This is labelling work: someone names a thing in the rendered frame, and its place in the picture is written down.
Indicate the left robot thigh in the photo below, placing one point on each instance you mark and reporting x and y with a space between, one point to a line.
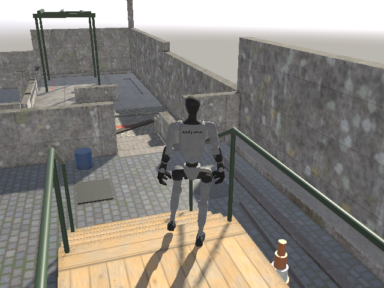
177 176

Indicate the right robot forearm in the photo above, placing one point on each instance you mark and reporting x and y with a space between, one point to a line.
219 161

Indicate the right robot upper arm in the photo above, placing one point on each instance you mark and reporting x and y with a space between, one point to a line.
210 126

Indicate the left robot forearm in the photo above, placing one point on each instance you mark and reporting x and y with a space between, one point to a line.
164 161

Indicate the left robot upper arm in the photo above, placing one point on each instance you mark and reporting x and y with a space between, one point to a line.
173 127

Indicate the humanoid robot torso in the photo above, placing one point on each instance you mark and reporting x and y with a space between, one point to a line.
192 145

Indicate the left robot hand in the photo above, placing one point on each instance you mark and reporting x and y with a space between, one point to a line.
162 176

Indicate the right robot hand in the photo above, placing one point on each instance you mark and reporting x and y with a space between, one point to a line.
217 174

